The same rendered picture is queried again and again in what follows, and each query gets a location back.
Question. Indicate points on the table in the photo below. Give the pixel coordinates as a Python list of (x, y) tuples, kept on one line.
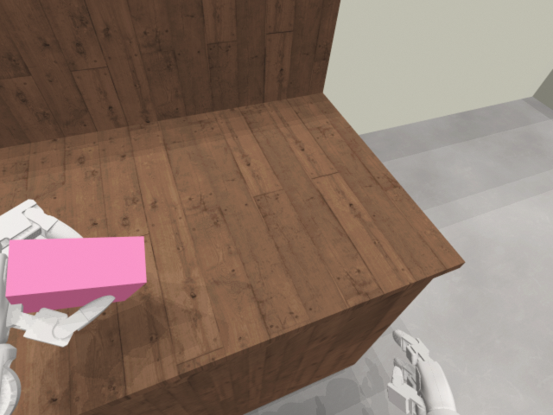
[(278, 248)]

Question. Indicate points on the left robot hand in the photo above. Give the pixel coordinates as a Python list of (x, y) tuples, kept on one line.
[(28, 221)]

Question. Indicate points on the right robot hand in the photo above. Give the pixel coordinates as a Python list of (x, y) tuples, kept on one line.
[(427, 388)]

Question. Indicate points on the robot left forearm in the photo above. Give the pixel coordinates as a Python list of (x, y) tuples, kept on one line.
[(10, 385)]

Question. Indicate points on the sponge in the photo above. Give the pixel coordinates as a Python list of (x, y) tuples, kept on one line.
[(66, 273)]

